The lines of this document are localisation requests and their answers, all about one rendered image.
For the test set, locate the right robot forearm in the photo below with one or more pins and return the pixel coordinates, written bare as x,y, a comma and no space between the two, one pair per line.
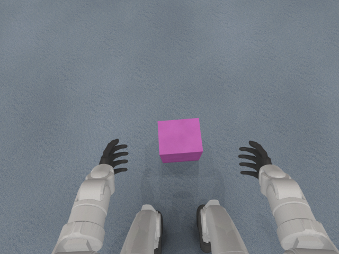
297,226

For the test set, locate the left robot forearm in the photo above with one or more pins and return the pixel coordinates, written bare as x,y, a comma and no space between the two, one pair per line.
85,228

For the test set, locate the robot left hand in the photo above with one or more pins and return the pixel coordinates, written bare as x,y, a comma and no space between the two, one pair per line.
109,155

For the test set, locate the robot left shin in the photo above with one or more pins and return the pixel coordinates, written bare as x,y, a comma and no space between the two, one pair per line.
149,207

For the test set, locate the robot right hand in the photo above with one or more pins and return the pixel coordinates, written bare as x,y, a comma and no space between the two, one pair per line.
261,158

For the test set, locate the carton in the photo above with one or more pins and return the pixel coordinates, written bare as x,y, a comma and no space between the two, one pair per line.
179,140

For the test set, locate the robot shin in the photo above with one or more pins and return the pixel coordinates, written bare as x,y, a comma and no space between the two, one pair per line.
149,207
211,202

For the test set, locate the robot right shin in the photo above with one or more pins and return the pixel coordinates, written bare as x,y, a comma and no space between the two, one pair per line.
211,202

